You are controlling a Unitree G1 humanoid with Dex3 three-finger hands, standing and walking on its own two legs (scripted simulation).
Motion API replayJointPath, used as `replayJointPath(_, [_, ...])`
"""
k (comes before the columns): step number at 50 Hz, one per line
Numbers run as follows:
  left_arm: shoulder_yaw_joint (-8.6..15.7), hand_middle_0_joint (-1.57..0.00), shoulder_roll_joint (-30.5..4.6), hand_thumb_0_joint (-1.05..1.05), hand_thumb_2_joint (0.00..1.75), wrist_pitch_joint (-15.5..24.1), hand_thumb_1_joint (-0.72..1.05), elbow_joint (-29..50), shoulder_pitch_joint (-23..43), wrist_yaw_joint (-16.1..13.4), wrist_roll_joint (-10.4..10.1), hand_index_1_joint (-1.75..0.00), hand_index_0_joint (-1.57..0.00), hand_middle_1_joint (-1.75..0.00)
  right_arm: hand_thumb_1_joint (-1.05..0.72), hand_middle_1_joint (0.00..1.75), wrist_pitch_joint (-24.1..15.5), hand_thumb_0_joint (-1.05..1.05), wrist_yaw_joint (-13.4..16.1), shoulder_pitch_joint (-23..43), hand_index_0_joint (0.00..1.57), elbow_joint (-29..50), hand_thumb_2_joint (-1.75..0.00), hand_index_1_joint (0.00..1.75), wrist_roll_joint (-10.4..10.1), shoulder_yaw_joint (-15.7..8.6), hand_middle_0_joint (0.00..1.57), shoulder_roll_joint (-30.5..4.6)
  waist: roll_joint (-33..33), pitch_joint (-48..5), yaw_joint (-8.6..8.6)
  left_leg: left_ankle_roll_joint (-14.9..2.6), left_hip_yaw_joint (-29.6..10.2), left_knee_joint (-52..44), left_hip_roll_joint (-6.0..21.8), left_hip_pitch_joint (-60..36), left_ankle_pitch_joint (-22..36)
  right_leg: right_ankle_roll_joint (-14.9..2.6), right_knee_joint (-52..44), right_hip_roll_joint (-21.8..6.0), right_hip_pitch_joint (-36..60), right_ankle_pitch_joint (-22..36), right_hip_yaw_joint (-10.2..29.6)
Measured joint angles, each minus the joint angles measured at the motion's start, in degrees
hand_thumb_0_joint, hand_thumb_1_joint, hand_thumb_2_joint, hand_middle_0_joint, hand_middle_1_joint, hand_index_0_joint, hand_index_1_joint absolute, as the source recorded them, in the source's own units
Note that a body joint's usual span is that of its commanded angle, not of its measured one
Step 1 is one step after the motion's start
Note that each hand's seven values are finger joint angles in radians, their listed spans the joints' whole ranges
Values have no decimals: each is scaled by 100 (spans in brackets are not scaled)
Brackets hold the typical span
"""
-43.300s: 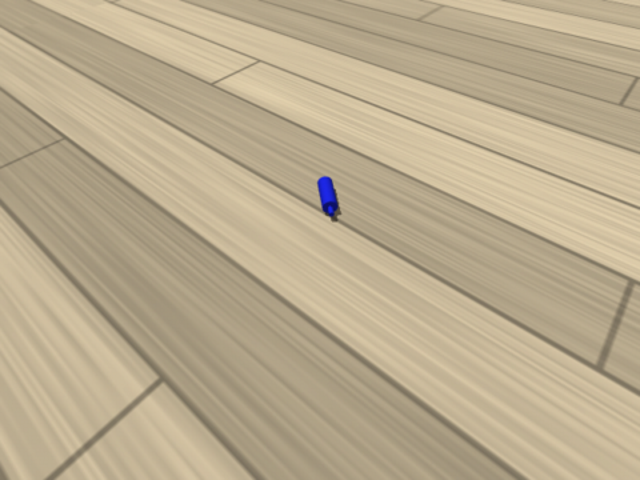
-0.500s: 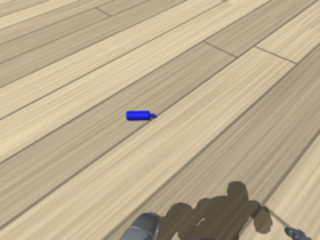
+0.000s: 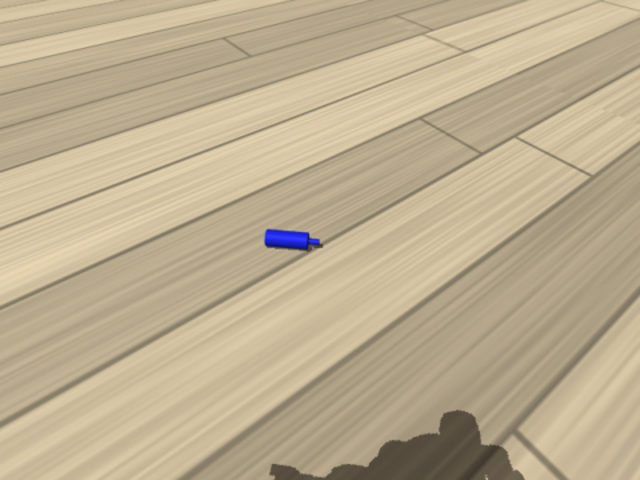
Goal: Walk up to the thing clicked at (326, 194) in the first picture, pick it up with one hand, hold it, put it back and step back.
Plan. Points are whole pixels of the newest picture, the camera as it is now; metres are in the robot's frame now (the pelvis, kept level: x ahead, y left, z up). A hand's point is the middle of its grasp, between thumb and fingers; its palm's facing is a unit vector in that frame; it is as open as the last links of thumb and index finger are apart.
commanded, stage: step back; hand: left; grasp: from above
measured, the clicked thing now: (292, 239) +1.14 +0.20 -0.73
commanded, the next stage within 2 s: stand in 0.62 s
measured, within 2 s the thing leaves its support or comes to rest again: neither
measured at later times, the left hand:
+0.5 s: hand out of the picture +0.12 +0.31 -0.16, palm faces +0.00 -0.92 -0.39, open 7.4 cm
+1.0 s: hand (138, 472) +0.15 +0.28 -0.14, palm faces -0.06 -0.94 -0.34, open 7.4 cm
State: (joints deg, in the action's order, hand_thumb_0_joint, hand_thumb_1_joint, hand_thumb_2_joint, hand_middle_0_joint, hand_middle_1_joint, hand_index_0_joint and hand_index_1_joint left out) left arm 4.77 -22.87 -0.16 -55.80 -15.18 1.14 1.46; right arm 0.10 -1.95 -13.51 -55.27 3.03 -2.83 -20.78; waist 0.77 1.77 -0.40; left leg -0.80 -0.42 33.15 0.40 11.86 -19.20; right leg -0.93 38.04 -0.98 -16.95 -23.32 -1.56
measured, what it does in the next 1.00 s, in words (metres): steps on the spot: right foot, then left foot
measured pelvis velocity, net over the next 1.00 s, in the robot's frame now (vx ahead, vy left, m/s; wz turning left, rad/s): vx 0.05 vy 0.04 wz -0.03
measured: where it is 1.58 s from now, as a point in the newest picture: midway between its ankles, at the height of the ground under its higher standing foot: outside the picture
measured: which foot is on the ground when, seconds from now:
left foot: down 0.00-0.04, up 0.06-0.32, down 0.34-1.00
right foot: up 0.00-0.00, down 0.02-1.00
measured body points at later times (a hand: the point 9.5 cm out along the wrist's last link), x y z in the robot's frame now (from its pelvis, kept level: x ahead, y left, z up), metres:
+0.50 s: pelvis +0.04 +0.04 -0.01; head +0.07 +0.04 +0.44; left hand +0.12 +0.36 -0.13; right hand +0.15 -0.26 -0.13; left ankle +0.09 +0.16 -0.73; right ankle +0.02 -0.10 -0.73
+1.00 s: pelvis +0.05 +0.04 +0.01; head +0.05 +0.04 +0.46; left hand +0.15 +0.33 -0.11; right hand +0.12 -0.27 -0.12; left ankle +0.09 +0.16 -0.73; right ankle +0.03 -0.10 -0.73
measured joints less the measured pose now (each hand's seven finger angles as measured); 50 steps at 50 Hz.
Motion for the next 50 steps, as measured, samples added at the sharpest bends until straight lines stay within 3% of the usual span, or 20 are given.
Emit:
replayJointPath(3, [-18, -20, 171, 1, 90, 137, 90, -125, -20, -68, 76, -30, -20, -30, -90, 30, 82, 1, 33, 139, 21, 52, -89, 30, -58, -59, 20, -156, -354, 99, -15, -46, -143, 628, 232, 194, -457, -42, -499, 266, 292, 751, -176])
replayJointPath(6, [-49, -20, 269, 1, 90, 236, 90, -90, -69, -84, 139, -30, -20, -30, -91, 30, 122, 1, 81, 158, 21, 23, -90, 30, -76, -74, 20, -171, -360, 80, -136, -73, -308, 1589, -26, 692, -959, -118, -439, 210, 284, 624, -187])
replayJointPath(9, [-86, -20, 338, 1, 90, 322, 90, -50, -87, -105, 107, -30, -21, -30, -91, 30, 41, 1, 53, 218, 20, 33, -90, 30, -105, -80, 20, -223, -336, 221, -219, -45, -331, 1859, -88, 1038, -848, -65, -605, 86, 423, 668, -140])
replayJointPath(14, [-167, -21, 290, 1, 90, 299, 90, -54, -26, -116, 76, -30, -21, -30, -91, 30, -8, 1, 37, 323, 20, 31, -90, 30, -135, -92, 20, -242, -298, 343, -229, 57, -148, 998, 163, 1085, -347, 97, -508, -100, 450, 527, -98])
replayJointPath(17, [-202, -21, 202, 1, 90, 191, 90, -14, 103, -130, 12, -30, -21, -30, -91, 30, -58, 1, 76, 380, 20, -43, -90, 30, -135, -94, 20, -199, -215, 373, -166, 113, 29, 120, 158, 762, 649, 224, -43, -256, 304, 212, -80])
replayJointPath(18, [-197, -21, 156, 1, 90, 149, 90, -7, 183, -144, -11, -30, -21, -30, -91, 30, -72, 1, 108, 440, 20, -98, -90, 30, -123, -94, 20, -131, -83, 440, -173, 142, 116, 129, 64, 717, 731, 247, 147, -367, 259, 105, 2])
replayJointPath(20, [-201, -20, 124, 1, 90, 64, 90, 7, 304, -177, -71, -30, -21, -30, -91, 30, -85, 1, 132, 525, 20, -150, -90, 30, -109, -38, 20, -16, 24, 458, -195, 130, 243, 254, 36, 723, 566, 135, 426, -351, 123, -53, 232])
replayJointPath(23, [-227, -20, 69, 1, 90, -13, 90, -48, 439, -178, -84, -30, -20, -30, -91, 30, -59, 1, 113, 644, 21, -199, -90, 30, -105, 53, 20, 124, -8, 365, -117, 77, 251, 337, 168, 762, 422, 13, 556, -139, 74, -429, 240])
replayJointPath(25, [-215, -20, 16, 1, 90, 12, 90, -72, 486, -167, -80, -30, -20, -30, -91, 30, -51, 1, 114, 715, 21, -200, -89, 30, -103, 106, 20, 186, 28, 306, -108, 111, 316, 362, 224, 778, 378, -42, 165, -105, 189, -125, 184])
replayJointPath(27, [-186, -20, 39, 1, 90, 59, 90, -130, 560, -179, -63, -30, -20, -30, -90, 30, -47, 1, 125, 817, 21, -227, -89, 30, -132, 121, 20, 172, -57, 325, -78, 146, 306, 480, 317, 804, 300, 107, -144, -26, 318, 268, 153])
replayJointPath(35, [-344, -20, 192, 1, 90, 108, 90, -396, 775, -139, -88, -30, -20, -30, -91, 30, -97, 1, 119, 942, 21, -488, -89, 30, -226, 151, 20, 68, -156, 219, 14, 147, 350, 17, 279, 437, 459, 259, -573, -63, 660, 375, 172])
replayJointPath(50, [-477, -20, 304, 1, 90, 121, 90, -745, 1041, -72, -83, -30, -20, -30, -91, 30, -93, 1, 61, 895, 21, -922, -90, 30, -235, 203, 20, 49, -95, 196, 105, 164, 383, -1085, 217, -160, 1088, 268, -1550, -92, 1188, 948, 162])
